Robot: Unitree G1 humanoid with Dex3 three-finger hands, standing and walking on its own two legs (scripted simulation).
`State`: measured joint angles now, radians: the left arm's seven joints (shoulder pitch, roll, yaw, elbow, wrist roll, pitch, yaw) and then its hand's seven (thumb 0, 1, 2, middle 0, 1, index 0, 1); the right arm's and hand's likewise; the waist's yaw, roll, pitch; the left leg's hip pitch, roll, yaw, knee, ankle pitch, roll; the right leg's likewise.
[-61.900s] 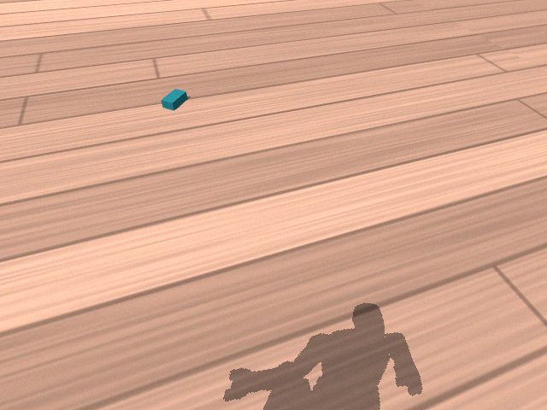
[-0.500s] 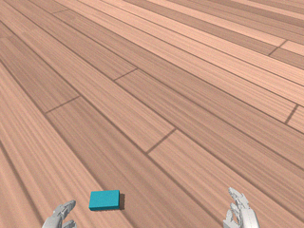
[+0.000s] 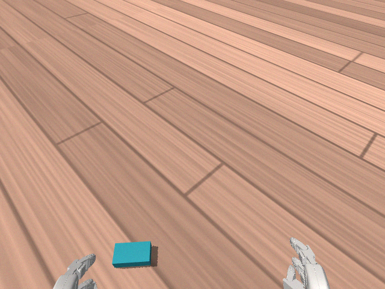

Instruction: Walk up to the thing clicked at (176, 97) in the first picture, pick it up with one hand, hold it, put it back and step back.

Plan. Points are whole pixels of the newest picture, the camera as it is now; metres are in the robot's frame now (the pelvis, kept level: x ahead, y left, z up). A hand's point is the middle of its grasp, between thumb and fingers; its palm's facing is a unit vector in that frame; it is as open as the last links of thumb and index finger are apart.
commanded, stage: home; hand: left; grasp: from above
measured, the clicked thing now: (132, 254) +0.45 +0.25 -0.69
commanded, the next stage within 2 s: stand in 0.18 s
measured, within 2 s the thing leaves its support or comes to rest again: neither
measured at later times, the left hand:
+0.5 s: hand out of the picture +0.13 +0.23 -0.09, palm faces +0.03 -0.95 -0.32, open 7.4 cm
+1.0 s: hand out of the picture +0.03 +0.25 -0.10, palm faces +0.06 -0.94 -0.33, open 7.4 cm
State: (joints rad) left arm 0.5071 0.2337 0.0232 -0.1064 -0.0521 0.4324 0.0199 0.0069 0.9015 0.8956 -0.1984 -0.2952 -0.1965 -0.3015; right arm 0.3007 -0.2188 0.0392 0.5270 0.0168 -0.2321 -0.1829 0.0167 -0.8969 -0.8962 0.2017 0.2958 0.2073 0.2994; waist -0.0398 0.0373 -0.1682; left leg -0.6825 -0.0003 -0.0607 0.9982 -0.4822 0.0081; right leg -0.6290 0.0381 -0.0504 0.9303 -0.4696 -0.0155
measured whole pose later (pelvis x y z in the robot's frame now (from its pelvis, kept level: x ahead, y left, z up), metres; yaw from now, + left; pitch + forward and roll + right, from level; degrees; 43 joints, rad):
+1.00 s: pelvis -0.01 +0.01 +0.06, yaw +1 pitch -4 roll +0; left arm 0.19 0.28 0.04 1.10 0.04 0.01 0.03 0.00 0.90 0.90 -0.20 -0.30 -0.20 -0.30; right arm 0.14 -0.27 -0.03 1.09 -0.02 0.00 -0.02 0.01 -0.90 -0.90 0.20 0.30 0.21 0.30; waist 0.03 0.01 0.06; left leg -0.13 -0.05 -0.04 0.40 -0.19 0.03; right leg -0.10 -0.02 -0.02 0.38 -0.21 0.01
